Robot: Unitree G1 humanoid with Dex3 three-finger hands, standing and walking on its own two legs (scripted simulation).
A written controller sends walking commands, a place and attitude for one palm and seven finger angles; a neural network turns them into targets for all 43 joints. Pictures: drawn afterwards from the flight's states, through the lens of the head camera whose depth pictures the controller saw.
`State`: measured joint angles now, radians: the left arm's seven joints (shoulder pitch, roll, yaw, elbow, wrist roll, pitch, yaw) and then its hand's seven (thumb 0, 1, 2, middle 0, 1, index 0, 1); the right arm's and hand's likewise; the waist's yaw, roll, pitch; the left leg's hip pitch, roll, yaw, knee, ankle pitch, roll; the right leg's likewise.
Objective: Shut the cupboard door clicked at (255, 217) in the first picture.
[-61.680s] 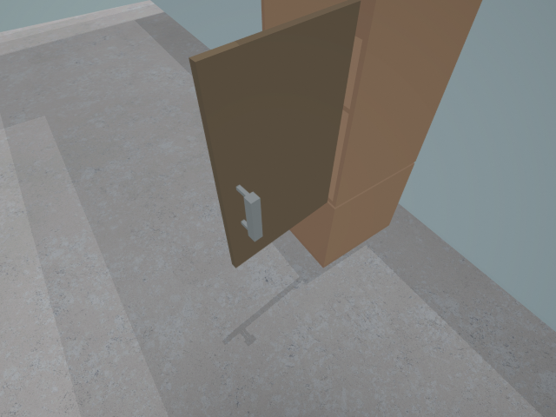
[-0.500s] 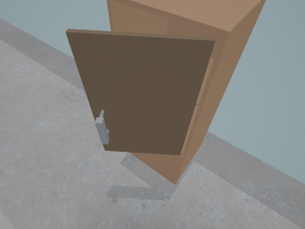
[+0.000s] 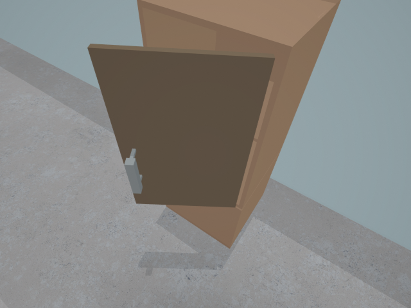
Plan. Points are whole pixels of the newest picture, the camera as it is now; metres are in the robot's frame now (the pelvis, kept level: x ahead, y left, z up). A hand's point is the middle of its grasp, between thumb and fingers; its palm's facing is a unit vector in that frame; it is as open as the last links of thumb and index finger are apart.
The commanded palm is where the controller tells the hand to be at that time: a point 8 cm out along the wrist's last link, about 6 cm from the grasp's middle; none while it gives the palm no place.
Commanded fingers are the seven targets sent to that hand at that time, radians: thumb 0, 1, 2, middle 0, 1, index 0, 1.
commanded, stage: look again from close up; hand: left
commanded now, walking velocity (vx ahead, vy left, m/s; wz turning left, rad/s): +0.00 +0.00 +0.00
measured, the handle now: (135, 171) +0.50 +0.23 -0.11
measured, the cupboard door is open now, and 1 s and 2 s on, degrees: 33 33 33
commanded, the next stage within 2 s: raise the hand and make a fist in 0.46 s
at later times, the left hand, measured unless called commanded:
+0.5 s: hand out of the picture +0.03 +0.19 -0.18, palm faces +0.00 -0.98 -0.18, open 7.3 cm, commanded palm none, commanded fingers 0.00 0.90 0.90 -0.20 -0.30 -0.20 -0.30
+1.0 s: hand (121, 303) +0.16 +0.18 -0.12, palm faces +0.11 -0.99 +0.04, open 6.1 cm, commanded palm +0.14 +0.24 -0.08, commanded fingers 0.00 0.90 0.90 -0.60 -0.74 -0.60 -0.74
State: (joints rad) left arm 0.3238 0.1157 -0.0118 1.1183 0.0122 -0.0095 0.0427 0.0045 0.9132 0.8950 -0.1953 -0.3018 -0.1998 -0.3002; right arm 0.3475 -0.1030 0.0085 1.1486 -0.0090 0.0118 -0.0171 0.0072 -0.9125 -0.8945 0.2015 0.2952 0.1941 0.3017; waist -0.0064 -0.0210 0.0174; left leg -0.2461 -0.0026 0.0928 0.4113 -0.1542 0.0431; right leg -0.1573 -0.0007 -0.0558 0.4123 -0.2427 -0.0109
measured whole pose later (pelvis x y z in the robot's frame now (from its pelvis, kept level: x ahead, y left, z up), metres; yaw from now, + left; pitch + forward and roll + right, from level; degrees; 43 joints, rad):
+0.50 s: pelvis +0.02 +0.02 +0.00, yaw -1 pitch +0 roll +0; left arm 0.31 0.15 -0.02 1.07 0.01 -0.02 0.05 0.00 0.92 0.90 -0.19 -0.30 -0.20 -0.30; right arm 0.28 -0.16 0.01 1.09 -0.01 -0.03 -0.01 0.02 -0.92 -0.89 0.20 0.30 0.20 0.30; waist 0.00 -0.02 0.01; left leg -0.25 -0.03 0.12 0.47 -0.22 0.08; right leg -0.18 -0.04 -0.02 0.48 -0.30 0.02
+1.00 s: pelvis +0.00 -0.01 -0.10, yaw +4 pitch +14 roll +0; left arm 0.48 0.19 0.12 0.21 -0.23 -0.53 -0.29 0.01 0.91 0.89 -0.43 -0.55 -0.43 -0.55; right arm 0.17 -0.26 -0.06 0.50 0.01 -0.25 0.02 0.01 -0.90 -0.89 0.20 0.30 0.20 0.30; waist 0.02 -0.08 -0.15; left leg -0.94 -0.01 0.03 1.20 -0.50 0.04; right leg -0.89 0.01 -0.10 1.20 -0.56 -0.07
